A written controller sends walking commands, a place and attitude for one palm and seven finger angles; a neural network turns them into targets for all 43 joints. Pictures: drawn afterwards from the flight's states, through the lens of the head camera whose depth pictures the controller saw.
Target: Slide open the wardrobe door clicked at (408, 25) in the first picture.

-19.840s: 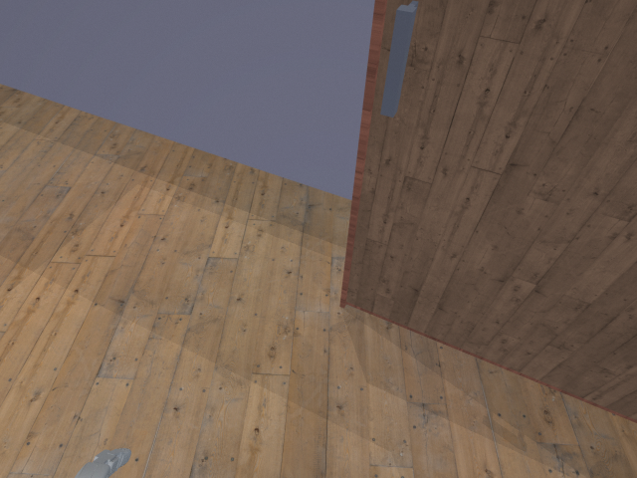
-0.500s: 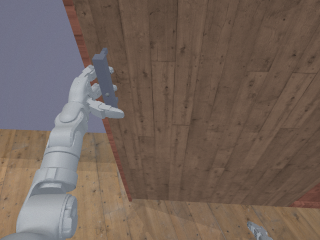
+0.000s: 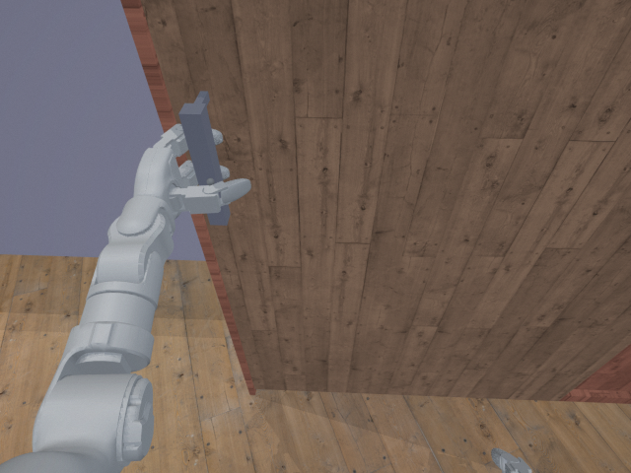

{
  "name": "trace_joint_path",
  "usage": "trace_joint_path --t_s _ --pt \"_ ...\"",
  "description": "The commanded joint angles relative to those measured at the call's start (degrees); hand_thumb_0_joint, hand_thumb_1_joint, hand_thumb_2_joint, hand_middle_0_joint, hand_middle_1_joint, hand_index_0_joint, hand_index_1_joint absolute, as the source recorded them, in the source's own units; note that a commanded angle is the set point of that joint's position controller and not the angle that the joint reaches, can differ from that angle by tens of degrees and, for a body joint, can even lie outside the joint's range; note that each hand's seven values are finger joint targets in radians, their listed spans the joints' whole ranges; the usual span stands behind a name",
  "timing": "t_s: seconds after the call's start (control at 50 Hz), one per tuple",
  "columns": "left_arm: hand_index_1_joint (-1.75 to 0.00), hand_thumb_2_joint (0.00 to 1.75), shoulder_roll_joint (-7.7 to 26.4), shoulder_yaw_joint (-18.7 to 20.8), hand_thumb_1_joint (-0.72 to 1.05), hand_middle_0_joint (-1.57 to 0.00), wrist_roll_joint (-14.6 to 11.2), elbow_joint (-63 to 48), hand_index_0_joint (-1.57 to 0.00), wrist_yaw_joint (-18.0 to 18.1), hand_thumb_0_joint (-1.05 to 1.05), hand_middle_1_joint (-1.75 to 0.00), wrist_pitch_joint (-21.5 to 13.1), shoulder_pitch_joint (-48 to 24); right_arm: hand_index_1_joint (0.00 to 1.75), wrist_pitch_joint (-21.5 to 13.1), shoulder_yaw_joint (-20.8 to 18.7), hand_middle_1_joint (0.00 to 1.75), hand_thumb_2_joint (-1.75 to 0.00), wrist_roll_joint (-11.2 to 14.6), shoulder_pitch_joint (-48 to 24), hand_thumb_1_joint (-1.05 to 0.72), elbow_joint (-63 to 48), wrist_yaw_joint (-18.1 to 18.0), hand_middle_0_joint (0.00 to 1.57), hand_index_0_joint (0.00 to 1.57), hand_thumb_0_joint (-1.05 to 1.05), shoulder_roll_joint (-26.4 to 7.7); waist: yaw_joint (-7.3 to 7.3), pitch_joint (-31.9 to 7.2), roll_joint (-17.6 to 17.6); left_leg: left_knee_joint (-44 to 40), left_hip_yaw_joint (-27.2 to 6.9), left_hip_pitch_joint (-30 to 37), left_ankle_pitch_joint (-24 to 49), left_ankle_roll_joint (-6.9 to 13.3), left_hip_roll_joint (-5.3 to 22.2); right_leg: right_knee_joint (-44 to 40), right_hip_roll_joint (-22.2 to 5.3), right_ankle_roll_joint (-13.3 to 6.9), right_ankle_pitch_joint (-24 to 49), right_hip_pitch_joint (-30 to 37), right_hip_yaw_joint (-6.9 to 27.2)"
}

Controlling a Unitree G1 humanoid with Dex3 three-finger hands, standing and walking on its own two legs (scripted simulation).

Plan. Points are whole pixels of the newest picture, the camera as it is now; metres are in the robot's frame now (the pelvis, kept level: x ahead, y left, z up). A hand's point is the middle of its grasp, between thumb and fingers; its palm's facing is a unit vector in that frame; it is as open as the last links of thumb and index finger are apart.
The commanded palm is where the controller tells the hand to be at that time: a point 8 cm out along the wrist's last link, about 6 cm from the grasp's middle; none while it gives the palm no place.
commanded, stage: grip the handle and tug to test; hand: left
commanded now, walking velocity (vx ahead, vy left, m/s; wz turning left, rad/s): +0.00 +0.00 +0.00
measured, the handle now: (212, 161) +0.48 +0.16 +0.16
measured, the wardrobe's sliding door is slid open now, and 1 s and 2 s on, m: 0.00 0.00 0.00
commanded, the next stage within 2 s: tug the door sideways, standing still in 1.00 s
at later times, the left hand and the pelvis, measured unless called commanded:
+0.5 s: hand (218, 181) +0.43 +0.14 +0.17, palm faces +0.02 -1.00 +0.00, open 5.8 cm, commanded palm +0.40 +0.20 +0.17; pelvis +0.01 +0.00 +0.00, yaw -1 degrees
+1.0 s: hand (218, 185) +0.42 +0.14 +0.17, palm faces +0.01 -1.00 +0.00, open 6.2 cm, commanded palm +0.36 +0.20 +0.17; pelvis +0.04 -0.01 +0.00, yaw -4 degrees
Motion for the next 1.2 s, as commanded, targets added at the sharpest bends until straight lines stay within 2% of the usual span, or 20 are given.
trace_joint_path --t_s 0.0,0.04,0.16,0.2,0.26,0.38,0.42,0.54,0.58,0.64,0.68,0.74,0.82,0.86,0.94,1.0,1.04,1.08,1.16,1.18 --pt "-1.35 0.74 9.3 2.3 0.53 -0.41 -0.4 -12.7 -0.41 -0.4 0.0 -1.35 -4.7 -27.4 0.3 -3.1 -2.6 0.3 -0.9 -0.1 -3.4 -0.9 -7.8 -0.4 0.2 0.2 0.0 -7.3 -0.67 -16.7 -0.4 -0.6 -1.7 15.7 11.5 1.9 -1.2 -3.5 0.2 1.0 18.7 -4.8 1.4" --pt "-1.36 0.78 9.2 2.4 0.62 -0.42 -0.6 -11.1 -0.42 -0.3 0.0 -1.36 -5.2 -27.3 0.3 -3.3 -2.7 0.3 -0.9 -0.3 -2.8 -0.9 -7.6 -0.3 0.2 0.2 0.0 -7.7 -0.93 -15.8 -2.9 -0.6 -1.8 15.1 10.9 2.1 -1.1 -3.7 0.4 1.3 18.1 -5.2 1.4" --pt "-1.4 0.9 11.6 4.0 0.9 -0.45 0.0 -13.3 -0.45 0.0 0.0 -1.4 -6.6 -27.9 0.3 -3.3 -2.8 0.3 -0.9 -0.3 -3.0 -0.9 -8.2 -0.1 0.2 0.2 0.0 -7.7 -0.2 -17.9 -1.7 -0.8 -1.4 15.0 12.2 2.2 -1.2 -3.1 0.0 1.2 20.4 -3.3 1.7" --pt "-1.4 0.9 8.6 1.9 0.9 -0.45 0.1 -13.5 -0.45 0.0 0.0 -1.4 -6.6 -26.1 0.3 -3.4 -2.7 0.3 -0.9 -0.1 -3.1 -0.9 -8.3 0.1 0.2 0.2 0.0 -7.1 -0.24 -17.3 -0.2 -0.4 -1.2 16.0 13.3 2.1 -1.2 -3.0 0.3 1.1 21.1 -3.8 1.5" --pt "-1.4 0.9 10.8 3.5 0.9 -0.45 0.0 -13.9 -0.45 0.3 0.0 -1.4 -6.4 -27.3 0.3 -3.3 -2.9 0.3 -0.9 -0.1 -3.0 -0.9 -8.1 0.1 0.2 0.2 0.0 -7.7 -0.25 -16.9 -2.3 -0.7 -1.6 15.5 12.4 2.1 -1.0 -3.3 0.3 1.2 20.3 -3.9 1.4" --pt "-1.4 0.9 10.7 4.5 0.9 -0.45 -0.1 -16.0 -0.45 0.2 0.0 -1.4 -5.3 -21.5 0.3 -3.2 -3.0 0.3 -0.9 -0.1 -3.6 -0.9 -8.8 0.2 0.2 0.2 0.0 -7.4 1.02 -18.0 -2.9 -0.6 -0.7 15.8 15.5 2.4 -1.3 -2.9 0.2 1.4 25.9 -1.1 1.7" --pt "-1.4 0.9 11.4 4.5 0.9 -0.45 -0.2 -16.1 -0.45 -0.1 0.0 -1.4 -5.1 -23.4 0.3 -2.9 -2.7 0.3 -0.9 -0.1 -3.7 -0.9 -8.6 0.0 0.2 0.2 0.0 -7.3 0.44 -16.1 -2.5 -0.7 -0.7 15.1 14.3 2.3 -1.3 -3.2 0.1 1.5 25.1 -1.9 1.8" --pt "-1.4 0.9 12.5 5.7 0.9 -0.45 -0.4 -18.7 -0.45 -0.5 0.0 -1.4 -4.5 -19.7 0.3 -2.4 -2.8 0.3 -0.9 -0.2 -4.3 -0.9 -9.4 -0.1 0.2 0.2 0.0 -7.5 1.39 -17.4 -1.6 -0.6 -0.1 15.6 16.4 2.4 -1.5 -2.6 -0.2 1.7 28.6 0.6 2.0" --pt "-1.4 0.9 9.2 3.3 0.9 -0.45 -0.5 -20.7 -0.45 -0.7 0.0 -1.4 -4.2 -19.3 0.3 -2.5 -2.8 0.3 -0.9 0.0 -4.9 -0.9 -9.9 0.1 0.2 0.2 0.0 -6.9 1.21 -17.6 -0.7 -0.6 -0.2 16.4 17.2 2.2 -1.5 -2.5 -0.1 1.5 29.0 0.1 1.7" --pt "-1.4 0.9 11.1 5.3 0.9 -0.45 -0.7 -22.9 -0.45 -0.5 0.0 -1.4 -3.6 -14.1 0.3 -2.2 -3.0 0.3 -0.9 -0.2 -5.2 -0.9 -10.6 0.2 0.2 0.2 0.0 -7.5 2.3 -19.4 -1.5 -0.5 0.0 17.0 19.3 2.3 -1.5 -2.2 -0.2 1.6 31.7 2.3 1.7" --pt "-1.4 0.9 9.2 3.8 0.9 -0.45 -0.8 -25.1 -0.45 -0.7 0.0 -1.4 -3.2 -13.6 0.3 -2.2 -2.9 0.3 -0.9 0.0 -5.9 -0.9 -11.0 0.3 0.2 0.2 0.0 -6.9 2.1 -19.0 -1.2 -0.6 0.0 17.2 20.0 2.2 -1.4 -2.1 -0.2 1.7 33.1 2.2 1.6" --pt "-1.4 0.9 12.4 7.7 0.9 -0.45 -1.2 -28.2 -0.45 -0.8 0.0 -1.4 -2.5 -5.9 0.3 -1.9 -3.1 0.3 -0.9 -0.2 -6.3 -0.9 -12.0 0.4 0.2 0.2 0.0 -7.5 3.99 -20.9 -3.2 -0.7 0.3 16.9 22.9 2.2 -1.4 -1.1 -0.6 2.0 38.5 5.9 1.6" --pt "-1.4 0.9 9.3 6.2 0.9 -0.45 -1.7 -35.3 -0.45 -1.5 0.0 -1.4 -1.4 0.2 0.3 -1.7 -2.8 0.3 -0.9 0.0 -8.0 -0.9 -13.4 0.9 0.2 0.2 0.0 -6.6 4.34 -20.9 -2.4 -0.2 0.9 17.3 26.3 2.2 -1.5 -0.2 -1.1 2.9 46.3 7.2 1.7" --pt "-1.4 0.9 11.6 8.9 0.9 -0.45 -2.0 -36.9 -0.45 -1.5 0.0 -1.4 -0.5 5.7 0.3 -1.3 -2.8 0.3 -0.9 -0.1 -8.7 -0.9 -14.1 1.0 0.2 0.2 0.0 -6.8 5.26 -20.5 -3.0 -0.4 1.2 16.0 26.7 2.2 -1.5 0.5 -1.4 3.1 48.9 8.7 1.4" --pt "-1.4 0.9 11.4 9.6 0.9 -0.45 -2.2 -42.9 -0.45 -1.7 0.0 -1.4 1.0 11.6 0.3 -0.8 -2.7 0.3 -0.9 -0.1 -9.8 -0.9 -15.2 1.2 0.2 0.2 0.0 -6.5 5.81 -20.1 -1.4 -0.2 1.5 16.3 28.8 2.0 -1.2 0.9 -1.4 3.1 49.8 9.3 1.2" --pt "-1.4 0.9 9.0 7.9 0.9 -0.45 -2.5 -47.8 -0.45 -1.6 0.0 -1.4 2.5 15.3 0.3 -0.7 -2.3 0.3 -0.9 -0.1 -10.9 -0.9 -15.9 1.4 0.2 0.2 0.0 -5.7 5.61 -18.9 0.0 -0.5 1.4 16.9 30.2 1.7 -0.9 0.5 -1.1 2.9 48.1 7.9 0.7" --pt "-1.4 0.9 10.9 10.0 0.9 -0.45 -2.7 -49.6 -0.45 -1.1 0.0 -1.4 3.4 18.0 0.3 -0.6 -2.3 0.3 -0.9 -0.3 -11.2 -0.9 -15.9 1.3 0.2 0.2 0.0 -6.2 5.96 -18.8 -0.3 -0.6 1.3 16.8 30.5 1.7 -0.7 0.5 -1.0 2.6 47.7 8.5 0.5" --pt "-1.4 0.9 9.8 9.6 0.9 -0.45 -3.1 -49.9 -0.45 -1.0 0.0 -1.4 4.5 18.7 0.3 -0.4 -2.1 0.3 -0.9 -0.3 -11.7 -0.9 -16.0 1.3 0.2 0.2 0.0 -5.8 5.63 -17.4 -1.8 -1.0 1.1 16.0 29.4 1.6 -0.7 0.2 -1.0 2.6 47.3 8.0 0.2" --pt "-1.4 0.9 6.5 4.2 0.9 -0.45 -2.1 -47.8 -0.45 0.8 0.0 -1.4 6.5 0.7 0.3 -0.8 -2.2 0.3 -0.9 -0.4 -11.1 -0.9 -13.0 0.6 0.2 0.2 0.0 -5.9 2.43 -14.0 1.7 -0.2 0.4 18.9 29.6 1.5 -0.5 -1.4 -0.4 1.9 41.0 2.6 0.3" --pt "-1.4 0.9 2.0 0.0 0.9 -0.45 -1.8 -47.0 -0.45 1.1 0.0 -1.4 7.3 0.6 0.3 -0.9 -2.1 0.3 -0.9 -0.5 -10.6 -0.9 -12.7 0.6 0.2 0.2 0.0 -5.5 1.64 -13.3 0.9 0.1 -0.1 19.7 31.6 1.5 -0.4 -1.3 -0.4 1.9 40.7 1.6 -0.2"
